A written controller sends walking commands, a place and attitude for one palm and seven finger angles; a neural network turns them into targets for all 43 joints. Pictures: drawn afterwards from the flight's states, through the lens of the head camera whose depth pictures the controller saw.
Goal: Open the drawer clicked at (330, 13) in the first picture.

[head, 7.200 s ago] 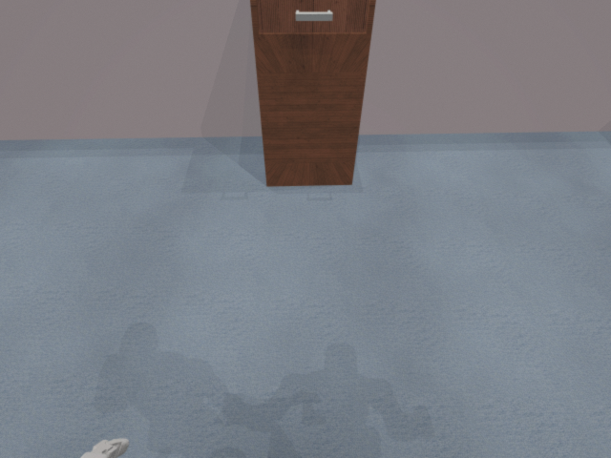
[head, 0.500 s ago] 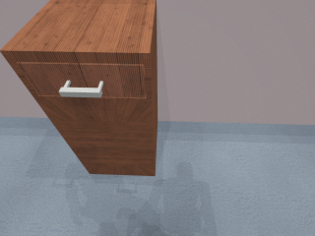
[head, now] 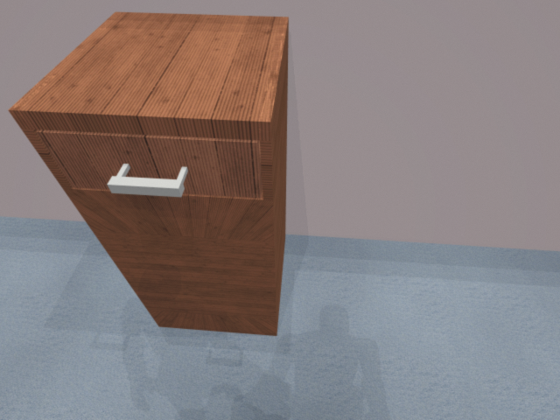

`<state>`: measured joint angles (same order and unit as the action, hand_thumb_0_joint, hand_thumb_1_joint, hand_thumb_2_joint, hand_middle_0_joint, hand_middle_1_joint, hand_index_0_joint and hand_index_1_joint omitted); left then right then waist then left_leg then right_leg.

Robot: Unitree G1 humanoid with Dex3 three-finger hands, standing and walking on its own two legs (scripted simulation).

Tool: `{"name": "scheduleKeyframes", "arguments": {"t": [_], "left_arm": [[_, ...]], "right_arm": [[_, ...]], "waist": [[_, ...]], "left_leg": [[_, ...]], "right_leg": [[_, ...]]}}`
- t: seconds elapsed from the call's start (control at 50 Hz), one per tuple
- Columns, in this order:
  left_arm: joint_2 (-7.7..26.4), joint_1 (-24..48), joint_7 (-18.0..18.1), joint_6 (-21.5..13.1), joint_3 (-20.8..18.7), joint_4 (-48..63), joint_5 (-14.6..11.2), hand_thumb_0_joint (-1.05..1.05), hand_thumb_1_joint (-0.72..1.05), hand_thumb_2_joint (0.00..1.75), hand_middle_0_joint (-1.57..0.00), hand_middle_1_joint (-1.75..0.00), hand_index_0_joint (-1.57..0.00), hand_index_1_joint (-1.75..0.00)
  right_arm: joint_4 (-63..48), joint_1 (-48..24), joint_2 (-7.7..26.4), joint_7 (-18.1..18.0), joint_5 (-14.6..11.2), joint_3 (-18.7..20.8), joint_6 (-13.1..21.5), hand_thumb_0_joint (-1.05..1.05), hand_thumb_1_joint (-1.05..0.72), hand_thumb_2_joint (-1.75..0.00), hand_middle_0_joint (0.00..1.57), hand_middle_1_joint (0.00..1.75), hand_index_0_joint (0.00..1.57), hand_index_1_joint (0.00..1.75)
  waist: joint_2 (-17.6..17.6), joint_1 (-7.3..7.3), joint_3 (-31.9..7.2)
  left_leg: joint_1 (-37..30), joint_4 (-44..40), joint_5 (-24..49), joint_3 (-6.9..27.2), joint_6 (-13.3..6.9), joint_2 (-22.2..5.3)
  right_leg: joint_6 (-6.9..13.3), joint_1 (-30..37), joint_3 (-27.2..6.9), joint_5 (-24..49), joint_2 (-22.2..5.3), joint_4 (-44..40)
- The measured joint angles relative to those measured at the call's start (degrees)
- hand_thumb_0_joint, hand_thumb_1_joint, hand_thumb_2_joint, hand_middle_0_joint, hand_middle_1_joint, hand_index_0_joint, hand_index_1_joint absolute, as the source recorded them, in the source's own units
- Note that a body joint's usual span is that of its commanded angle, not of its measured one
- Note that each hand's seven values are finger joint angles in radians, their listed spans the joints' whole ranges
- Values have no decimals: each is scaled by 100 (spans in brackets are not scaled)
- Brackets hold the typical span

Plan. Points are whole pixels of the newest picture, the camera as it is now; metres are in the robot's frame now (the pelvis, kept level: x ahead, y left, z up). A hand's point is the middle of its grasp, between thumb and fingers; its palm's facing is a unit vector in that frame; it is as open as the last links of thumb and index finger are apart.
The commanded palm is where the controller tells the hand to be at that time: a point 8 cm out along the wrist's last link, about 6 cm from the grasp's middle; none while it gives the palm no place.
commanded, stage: come to a stop and stand still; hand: left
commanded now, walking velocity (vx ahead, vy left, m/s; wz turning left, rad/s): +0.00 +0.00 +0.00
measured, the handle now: (150, 178) +0.50 +0.28 +0.04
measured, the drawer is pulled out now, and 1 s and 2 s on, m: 0.00 0.00 0.00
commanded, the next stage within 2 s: look again from close up in 0.02 s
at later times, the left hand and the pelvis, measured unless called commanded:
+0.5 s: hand out of the picture -0.04 +0.23 -0.18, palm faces +0.00 -0.98 -0.19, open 7.4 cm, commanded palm none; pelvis -0.04 +0.06 +0.00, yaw -3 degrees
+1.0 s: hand (123, 367) +0.19 +0.23 -0.01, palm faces +0.01 -0.51 -0.86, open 7.7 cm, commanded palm +0.10 +0.26 -0.02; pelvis -0.04 +0.03 -0.01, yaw -3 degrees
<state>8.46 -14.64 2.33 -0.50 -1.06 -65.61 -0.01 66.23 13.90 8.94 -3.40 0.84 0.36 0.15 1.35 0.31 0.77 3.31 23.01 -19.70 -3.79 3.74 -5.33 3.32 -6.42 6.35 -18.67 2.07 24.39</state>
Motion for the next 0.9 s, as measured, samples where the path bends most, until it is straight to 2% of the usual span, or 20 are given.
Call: {"name": "scheduleKeyframes", "arguments": {"t": [0.12, 0.18, 0.22, 0.26, 0.3, 0.4, 0.5, 0.64, 0.76, 0.78, 0.8, 0.84, 0.86, 0.9], "left_arm": [[-43, -112, -8, 4, 31, -25, 2, 1, 92, 90, -20, -30, -20, -30], [-129, -185, 90, -185, 49, 113, 88, 0, 92, 90, -20, -30, -20, -30], [-192, -255, 89, -253, 93, 221, 122, 0, 92, 90, -20, -30, -20, -30], [-214, -325, 59, -205, 128, 265, 117, 0, 91, 90, -20, -30, -20, -30], [-170, -359, 37, -96, 131, 235, 82, 0, 91, 90, -20, -30, -20, -30], [-80, -385, -25, 73, 128, 233, 70, 0, 91, 90, -20, -30, -20, -30], [-36, -346, -89, 67, 136, 289, 91, 0, 91, 90, -19, -30, -20, -30], [-30, -313, -101, 53, 134, 254, 80, 0, 91, 90, -19, -30, -20, -30], [-110, -294, -44, -8, 160, 194, 70, 0, 91, 90, -19, -30, -20, -30], [-68, -543, -13, 311, 259, 1031, 287, 0, 91, 90, -19, -30, -20, -30], [61, -833, 129, 428, 333, 2002, 556, 2, 92, 90, -20, -30, -20, -30], [344, -1144, 516, 452, 381, 3581, 730, 3, 93, 89, -20, -31, -21, -31], [444, -1164, 695, 534, 403, 4212, 847, 3, 92, 89, -20, -31, -21, -32], [571, -1039, 965, 631, 450, 5213, 1361, 3, 90, 88, -20, -33, -21, -33]], "right_arm": [[10, 6, -11, 3, 2, -29, -7, 1, -93, -90, 20, 30, 20, 30], [-232, -55, 66, 101, -29, 32, -79, 1, -93, -90, 20, 30, 20, 30], [-448, -138, 134, 139, -51, 70, -59, 1, -93, -90, 20, 30, 20, 30], [-625, -143, 163, 176, -53, 78, 5, 1, -93, -90, 20, 30, 20, 30], [-661, -74, 125, 169, -19, 69, 80, 1, -93, -90, 20, 30, 20, 30], [-629, 226, 84, 138, 39, -26, 65, 1, -94, -90, 20, 30, 20, 30], [-562, 370, 50, 171, 43, -90, 41, 1, -94, -90, 20, 30, 20, 30], [-408, 526, -58, 189, 30, -162, 96, 1, -92, -90, 20, 30, 20, 30], [-267, 568, -101, 204, -2, -190, 98, 1, -91, -90, 20, 30, 20, 30], [-476, 643, -95, 190, -79, -221, 140, 1, -91, -90, 20, 30, 20, 30], [-687, 741, -107, 104, -144, -243, 382, 1, -91, -90, 20, 30, 20, 30], [-864, 851, -32, -104, -214, -157, 925, 3, -93, -90, 20, 30, 20, 30], [-992, 851, 49, -148, -268, -104, 1114, 3, -93, -90, 20, 30, 20, 30], [-1296, 709, 298, -182, -255, -33, 1355, 3, -93, -90, 20, 30, 20, 30]], "waist": [[-48, 43, 32], [11, 68, 122], [87, 61, 250], [135, 7, 290], [46, -20, 239], [-68, 77, 8], [-50, 68, -23], [-9, 7, 37], [43, -22, 65], [18, 0, 66], [-61, 64, 64], [-173, 116, -70], [-174, 103, -136], [-41, 30, -287]], "left_leg": [[-62, -73, 48, -20, -28, 34], [677, 1168, -175, 79, -256, 42], [1032, 1581, -304, 119, -355, 87], [1068, 1200, -4, 89, -393, 159], [955, 1053, -133, 29, -430, 267], [786, 952, -48, -138, -627, 505], [728, 659, 139, -244, -704, 650], [694, 356, 317, -309, -719, 719], [728, 411, 275, -271, -659, 655], [796, 494, 233, -273, -643, 626], [803, 500, 220, -313, -626, 631], [883, 527, 214, -323, -580, 688], [936, 574, 203, -299, -567, 710], [1116, 755, 146, -230, -553, 684]], "right_leg": [[-34, 53, -17, 60, -29, -63], [-96, -160, -23, 165, -1, -28], [-89, -261, -74, 245, 32, 3], [-130, -375, -101, 206, 23, 201], [-212, -473, -145, 44, -93, 522], [-322, -460, -302, -42, -332, 709], [-382, -535, -409, 50, -462, 659], [-430, -607, -479, 145, -514, 546], [-417, -589, -437, 116, -456, 517], [-402, -647, -438, 108, -432, 558], [-366, -720, -481, 71, -435, 662], [-315, -898, -497, -70, -499, 921], [-319, -958, -476, -134, -528, 1018], [-332, -1068, -405, -177, -519, 1106]]}}
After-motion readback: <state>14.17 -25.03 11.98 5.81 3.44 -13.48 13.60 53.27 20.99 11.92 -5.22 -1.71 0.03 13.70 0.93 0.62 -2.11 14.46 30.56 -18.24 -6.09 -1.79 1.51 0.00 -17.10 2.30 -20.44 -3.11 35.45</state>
